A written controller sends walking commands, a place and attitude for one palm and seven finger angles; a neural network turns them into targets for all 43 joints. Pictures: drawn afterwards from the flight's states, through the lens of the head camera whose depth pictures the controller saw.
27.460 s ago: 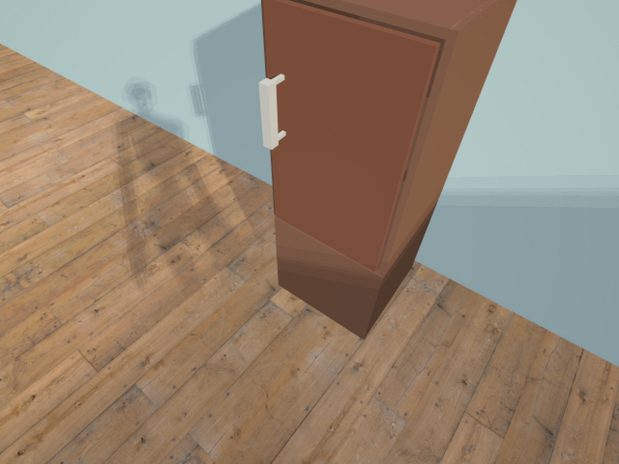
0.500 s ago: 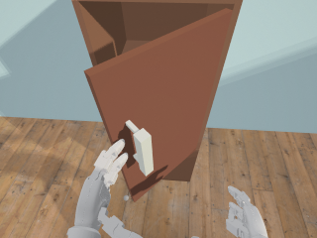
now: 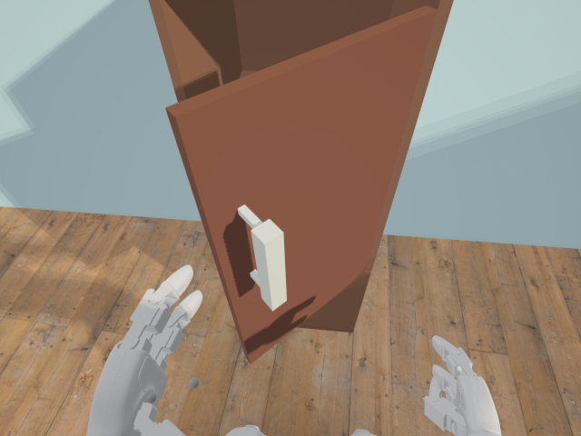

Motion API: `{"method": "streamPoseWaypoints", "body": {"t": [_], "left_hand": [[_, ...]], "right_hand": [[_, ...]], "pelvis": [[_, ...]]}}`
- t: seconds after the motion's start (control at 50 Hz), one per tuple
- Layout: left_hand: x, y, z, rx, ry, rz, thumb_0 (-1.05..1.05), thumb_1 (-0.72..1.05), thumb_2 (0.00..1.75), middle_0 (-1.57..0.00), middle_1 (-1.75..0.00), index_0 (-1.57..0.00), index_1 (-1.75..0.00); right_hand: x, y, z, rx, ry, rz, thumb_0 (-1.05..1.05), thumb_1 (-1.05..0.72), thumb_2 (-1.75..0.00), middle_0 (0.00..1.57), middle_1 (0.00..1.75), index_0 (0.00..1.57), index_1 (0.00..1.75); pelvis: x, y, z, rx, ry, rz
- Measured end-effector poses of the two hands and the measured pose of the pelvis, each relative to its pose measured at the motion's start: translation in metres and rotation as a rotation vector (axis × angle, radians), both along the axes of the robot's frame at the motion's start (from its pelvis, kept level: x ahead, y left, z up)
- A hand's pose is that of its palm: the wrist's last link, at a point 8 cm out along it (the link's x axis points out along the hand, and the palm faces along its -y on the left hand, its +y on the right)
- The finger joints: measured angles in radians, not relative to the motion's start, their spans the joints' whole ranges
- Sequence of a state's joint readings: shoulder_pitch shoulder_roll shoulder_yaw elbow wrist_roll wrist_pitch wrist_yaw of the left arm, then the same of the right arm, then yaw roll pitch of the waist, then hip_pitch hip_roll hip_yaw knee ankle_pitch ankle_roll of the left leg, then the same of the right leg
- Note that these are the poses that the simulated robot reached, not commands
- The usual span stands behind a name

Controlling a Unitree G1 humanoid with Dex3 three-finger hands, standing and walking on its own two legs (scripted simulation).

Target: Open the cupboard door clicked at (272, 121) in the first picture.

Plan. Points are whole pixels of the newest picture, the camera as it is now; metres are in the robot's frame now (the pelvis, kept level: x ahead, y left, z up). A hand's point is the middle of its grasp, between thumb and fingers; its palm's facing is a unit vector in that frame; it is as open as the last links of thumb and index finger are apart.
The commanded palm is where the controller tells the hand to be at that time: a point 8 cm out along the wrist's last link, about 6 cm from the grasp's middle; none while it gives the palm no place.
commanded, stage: draw the hand back to the body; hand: left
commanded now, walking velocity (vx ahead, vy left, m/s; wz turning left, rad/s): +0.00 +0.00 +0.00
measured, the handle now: (261, 259) +0.31 +0.07 +0.11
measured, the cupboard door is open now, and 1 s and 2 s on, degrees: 45 45 45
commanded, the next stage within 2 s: step back with the hand held close in 1.52 s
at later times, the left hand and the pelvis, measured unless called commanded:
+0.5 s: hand (112, 348) +0.18 +0.18 +0.15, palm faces +0.03 -0.98 -0.18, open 16.0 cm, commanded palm +0.14 +0.24 +0.18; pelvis +0.01 +0.02 +0.03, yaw +0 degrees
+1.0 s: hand (12, 282) +0.21 +0.26 +0.21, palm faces +0.38 -0.84 -0.39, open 10.8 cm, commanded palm +0.16 +0.30 +0.23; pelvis +0.02 +0.03 +0.06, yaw -1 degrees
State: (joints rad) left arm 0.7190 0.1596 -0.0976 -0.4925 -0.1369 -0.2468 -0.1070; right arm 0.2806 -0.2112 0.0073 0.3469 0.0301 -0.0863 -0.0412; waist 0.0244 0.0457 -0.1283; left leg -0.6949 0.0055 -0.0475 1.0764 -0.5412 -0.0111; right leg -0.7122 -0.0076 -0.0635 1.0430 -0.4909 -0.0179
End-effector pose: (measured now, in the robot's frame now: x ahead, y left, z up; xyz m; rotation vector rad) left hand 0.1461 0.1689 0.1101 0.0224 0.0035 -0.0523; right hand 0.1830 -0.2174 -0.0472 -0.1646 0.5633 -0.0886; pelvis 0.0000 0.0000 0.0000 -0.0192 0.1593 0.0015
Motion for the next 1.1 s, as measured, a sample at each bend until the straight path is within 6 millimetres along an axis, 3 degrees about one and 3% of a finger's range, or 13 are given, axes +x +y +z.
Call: {"method": "streamPoseWaypoints", "body": {"t": [0.28, 0.46, 0.5, 0.62, 0.82, 1.1], "left_hand": [[0.006, 0.034, 0.030, 0.050, -0.026, 0.022, -0.01, -0.50, 0.30, -0.15, -0.30, -0.15, -0.30], [0.008, 0.059, 0.046, 0.068, -0.037, 0.034, -0.01, -0.47, 0.31, -0.15, -0.30, -0.15, -0.30], [0.009, 0.067, 0.052, 0.157, -0.033, 0.082, -0.01, -0.43, 0.33, -0.15, -0.30, -0.15, -0.30], [0.006, 0.087, 0.069, 0.292, -0.021, 0.251, -0.01, -0.28, 0.39, -0.16, -0.30, -0.16, -0.30], [0.014, 0.111, 0.094, 0.364, -0.062, 0.359, 0.00, 0.04, 0.53, -0.17, -0.30, -0.17, -0.30], [0.024, 0.136, 0.133, 0.439, -0.168, 0.465, 0.01, 0.53, 0.74, -0.19, -0.30, -0.19, -0.30]], "right_hand": [[-0.010, 0.016, 0.014, 0.015, -0.016, -0.009, 0.01, -0.90, -0.90, 0.20, 0.30, 0.21, 0.30], [-0.002, 0.020, 0.026, -0.008, -0.043, 0.002, 0.01, -0.90, -0.90, 0.20, 0.30, 0.21, 0.30], [0.000, 0.022, 0.029, -0.022, -0.043, -0.001, 0.01, -0.90, -0.90, 0.20, 0.30, 0.21, 0.30], [0.005, 0.031, 0.037, -0.026, -0.031, 0.003, 0.01, -0.90, -0.90, 0.20, 0.30, 0.20, 0.30], [0.009, 0.041, 0.040, -0.023, 0.020, 0.034, 0.01, -0.90, -0.90, 0.20, 0.30, 0.21, 0.30], [0.019, 0.027, 0.047, -0.034, 0.041, 0.029, 0.01, -0.90, -0.90, 0.20, 0.30, 0.21, 0.30]], "pelvis": [[0.002, 0.011, 0.014, -0.013, -0.048, -0.003], [0.007, 0.018, 0.022, -0.021, -0.075, 0.002], [0.009, 0.019, 0.025, -0.019, -0.082, -0.005], [0.013, 0.023, 0.037, -0.016, -0.110, -0.007], [0.019, 0.027, 0.054, -0.007, -0.163, -0.010], [0.025, 0.021, 0.067, 0.003, -0.203, -0.021]]}}
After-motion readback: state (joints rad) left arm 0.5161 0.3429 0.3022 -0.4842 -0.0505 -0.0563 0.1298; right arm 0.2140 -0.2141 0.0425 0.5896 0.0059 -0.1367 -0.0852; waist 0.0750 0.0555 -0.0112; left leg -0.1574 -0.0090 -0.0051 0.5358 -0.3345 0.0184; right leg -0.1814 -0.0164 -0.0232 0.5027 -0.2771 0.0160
